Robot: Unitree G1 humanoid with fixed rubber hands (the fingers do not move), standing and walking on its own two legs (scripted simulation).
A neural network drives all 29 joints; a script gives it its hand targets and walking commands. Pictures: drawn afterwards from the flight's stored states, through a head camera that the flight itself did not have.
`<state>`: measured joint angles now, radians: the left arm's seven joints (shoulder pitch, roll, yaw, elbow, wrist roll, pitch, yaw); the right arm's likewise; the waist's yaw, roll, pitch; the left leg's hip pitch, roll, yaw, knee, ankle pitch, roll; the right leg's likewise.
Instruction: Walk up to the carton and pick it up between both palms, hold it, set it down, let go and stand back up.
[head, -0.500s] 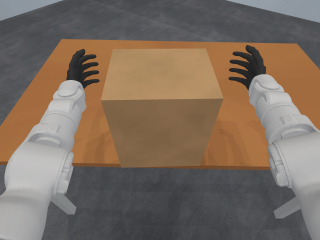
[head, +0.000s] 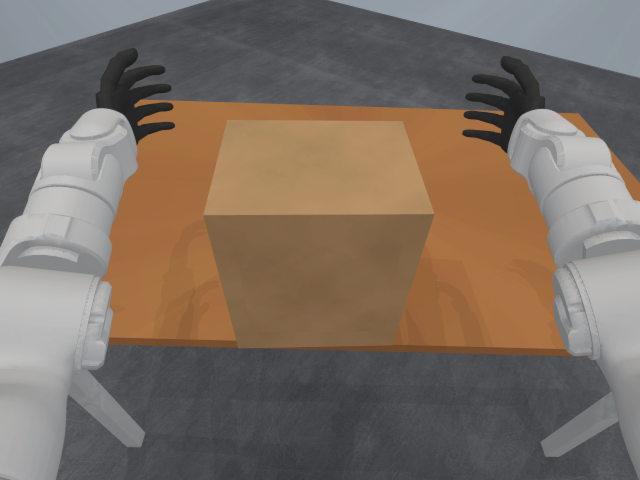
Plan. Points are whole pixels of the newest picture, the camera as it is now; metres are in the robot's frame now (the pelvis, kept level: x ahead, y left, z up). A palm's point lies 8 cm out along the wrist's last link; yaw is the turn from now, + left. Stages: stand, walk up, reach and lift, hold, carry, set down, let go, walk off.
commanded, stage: set down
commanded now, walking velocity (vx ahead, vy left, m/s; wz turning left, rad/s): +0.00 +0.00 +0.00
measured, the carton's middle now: (315, 241) +0.45 +0.02 +0.06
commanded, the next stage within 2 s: none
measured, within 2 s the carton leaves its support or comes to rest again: neither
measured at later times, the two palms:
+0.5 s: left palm (118, 175) +0.41 +0.25 +0.19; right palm (506, 182) +0.43 -0.20 +0.19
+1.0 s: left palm (124, 250) +0.36 +0.25 +0.13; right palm (508, 245) +0.38 -0.21 +0.13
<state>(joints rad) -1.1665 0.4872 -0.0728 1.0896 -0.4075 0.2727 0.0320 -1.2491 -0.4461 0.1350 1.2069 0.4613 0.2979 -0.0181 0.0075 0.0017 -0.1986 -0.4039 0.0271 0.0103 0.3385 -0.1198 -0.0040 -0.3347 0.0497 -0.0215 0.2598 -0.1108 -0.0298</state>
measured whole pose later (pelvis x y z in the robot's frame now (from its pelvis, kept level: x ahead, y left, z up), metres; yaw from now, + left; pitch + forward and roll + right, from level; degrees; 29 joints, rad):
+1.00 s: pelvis +0.00 +0.00 +0.00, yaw +0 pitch +1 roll -1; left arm -0.49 0.35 0.11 0.48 -0.22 0.32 -0.01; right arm -0.58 -0.33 -0.03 0.64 0.33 0.27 -0.03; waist 0.00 -0.02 -0.07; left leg -0.19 0.01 0.00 0.29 -0.12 0.00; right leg -0.12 0.04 -0.02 0.22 -0.12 -0.03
